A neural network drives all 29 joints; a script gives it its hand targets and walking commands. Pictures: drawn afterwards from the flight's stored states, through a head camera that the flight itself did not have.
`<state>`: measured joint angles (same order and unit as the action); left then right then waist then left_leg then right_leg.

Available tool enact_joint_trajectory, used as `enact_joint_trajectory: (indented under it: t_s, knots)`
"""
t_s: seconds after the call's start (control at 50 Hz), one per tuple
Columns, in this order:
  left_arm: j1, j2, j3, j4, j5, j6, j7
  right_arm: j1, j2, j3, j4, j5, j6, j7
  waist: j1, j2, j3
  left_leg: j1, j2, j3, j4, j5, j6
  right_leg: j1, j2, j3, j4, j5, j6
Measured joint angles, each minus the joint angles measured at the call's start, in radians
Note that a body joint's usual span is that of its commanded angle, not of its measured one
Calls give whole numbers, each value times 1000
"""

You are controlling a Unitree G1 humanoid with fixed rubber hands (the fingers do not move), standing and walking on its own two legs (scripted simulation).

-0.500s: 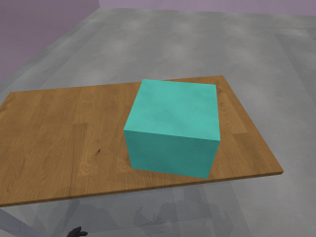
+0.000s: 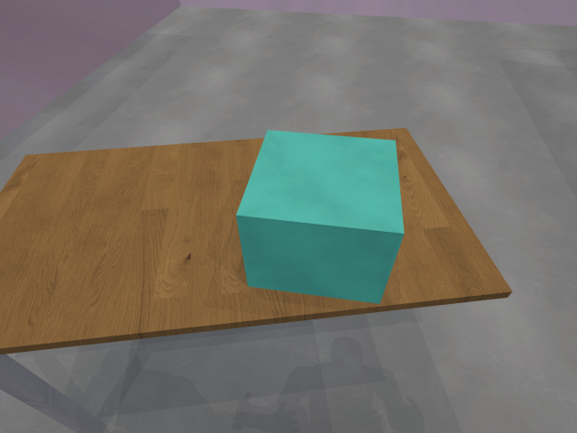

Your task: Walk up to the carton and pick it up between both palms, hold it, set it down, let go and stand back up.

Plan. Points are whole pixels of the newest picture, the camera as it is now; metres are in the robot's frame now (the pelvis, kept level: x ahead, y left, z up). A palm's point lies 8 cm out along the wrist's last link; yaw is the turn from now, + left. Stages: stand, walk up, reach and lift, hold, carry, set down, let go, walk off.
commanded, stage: stand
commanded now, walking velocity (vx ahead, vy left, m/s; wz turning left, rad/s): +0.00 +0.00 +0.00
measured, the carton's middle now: (321, 213) +0.51 -0.02 +0.00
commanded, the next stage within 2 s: none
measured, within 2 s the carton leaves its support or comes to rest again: neither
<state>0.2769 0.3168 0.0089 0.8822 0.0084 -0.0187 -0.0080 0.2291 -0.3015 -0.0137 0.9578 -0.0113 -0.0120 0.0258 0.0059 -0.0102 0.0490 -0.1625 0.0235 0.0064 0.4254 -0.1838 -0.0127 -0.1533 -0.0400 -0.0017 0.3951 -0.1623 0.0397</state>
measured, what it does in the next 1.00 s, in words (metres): stands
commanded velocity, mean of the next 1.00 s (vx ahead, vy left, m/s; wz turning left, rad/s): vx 0.00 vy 0.00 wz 0.00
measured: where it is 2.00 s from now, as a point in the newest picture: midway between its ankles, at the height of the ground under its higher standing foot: outside the picture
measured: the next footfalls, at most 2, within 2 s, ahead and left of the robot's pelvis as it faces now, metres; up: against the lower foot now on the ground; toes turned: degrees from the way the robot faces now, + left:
none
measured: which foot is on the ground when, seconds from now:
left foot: down 0.00-1.00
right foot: down 0.00-1.00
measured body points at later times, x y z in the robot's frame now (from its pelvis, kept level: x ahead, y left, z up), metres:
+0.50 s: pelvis +0.00 -0.01 +0.00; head +0.00 +0.00 +0.45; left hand +0.05 +0.28 -0.13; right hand +0.06 -0.30 -0.13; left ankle +0.03 +0.13 -0.74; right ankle +0.04 -0.15 -0.74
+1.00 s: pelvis +0.02 -0.01 +0.00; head +0.02 -0.01 +0.45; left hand +0.08 +0.28 -0.13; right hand +0.08 -0.30 -0.13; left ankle +0.03 +0.13 -0.74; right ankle +0.04 -0.15 -0.74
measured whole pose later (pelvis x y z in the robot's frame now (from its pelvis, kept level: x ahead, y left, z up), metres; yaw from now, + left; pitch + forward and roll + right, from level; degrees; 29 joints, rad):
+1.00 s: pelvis +0.02 -0.01 +0.00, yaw +1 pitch -3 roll +0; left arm 0.22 0.32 0.02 0.99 0.00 -0.02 0.01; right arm 0.19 -0.33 -0.01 1.05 0.00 -0.01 0.01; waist 0.00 0.00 0.06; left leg -0.13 0.04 -0.01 0.37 -0.17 -0.03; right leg -0.13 -0.03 -0.02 0.35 -0.17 0.03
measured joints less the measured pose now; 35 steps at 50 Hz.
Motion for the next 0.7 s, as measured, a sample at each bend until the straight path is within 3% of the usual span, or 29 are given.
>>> enact_joint_trajectory:
  t_s: [0.7]
  knots:
    - [-42, 1, 7, 79, -5, -6, 10, -25, -24, 1, 63, 10, 2, -13, -9, 10, 4, 7, 10, -15, -34, 9, -15, 6, 8, -11, -23, -1, -11]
